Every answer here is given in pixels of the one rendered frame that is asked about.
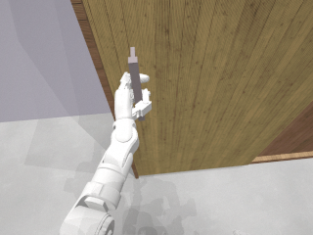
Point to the left robot upper arm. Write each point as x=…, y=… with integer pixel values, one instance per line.
x=86, y=221

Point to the left robot hand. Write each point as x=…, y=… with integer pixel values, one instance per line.
x=124, y=99

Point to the handle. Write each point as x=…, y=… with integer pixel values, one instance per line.
x=135, y=78

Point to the robot left forearm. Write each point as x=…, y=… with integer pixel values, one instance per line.
x=103, y=192

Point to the wardrobe door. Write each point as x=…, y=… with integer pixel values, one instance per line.
x=226, y=76
x=297, y=137

